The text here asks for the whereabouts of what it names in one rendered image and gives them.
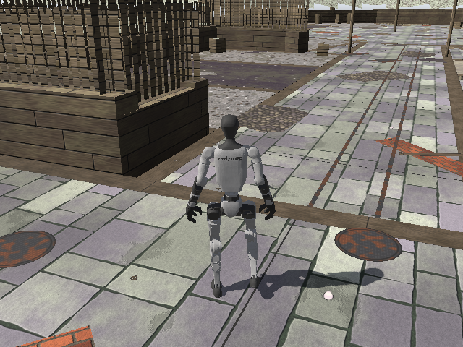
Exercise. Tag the robot head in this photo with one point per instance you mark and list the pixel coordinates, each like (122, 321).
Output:
(229, 125)

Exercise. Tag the robot left upper arm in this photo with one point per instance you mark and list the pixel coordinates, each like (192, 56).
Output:
(203, 167)

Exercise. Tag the robot left hand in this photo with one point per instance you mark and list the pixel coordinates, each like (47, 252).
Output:
(190, 212)

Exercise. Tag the left robot forearm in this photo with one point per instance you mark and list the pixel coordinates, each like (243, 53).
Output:
(195, 194)

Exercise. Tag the right robot forearm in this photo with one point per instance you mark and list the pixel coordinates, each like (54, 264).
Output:
(265, 191)

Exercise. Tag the robot right hand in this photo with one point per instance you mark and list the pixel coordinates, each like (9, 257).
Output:
(270, 208)

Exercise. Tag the robot right upper arm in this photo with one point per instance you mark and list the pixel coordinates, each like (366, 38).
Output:
(257, 165)

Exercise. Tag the left robot thigh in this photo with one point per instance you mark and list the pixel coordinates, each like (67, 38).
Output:
(214, 222)

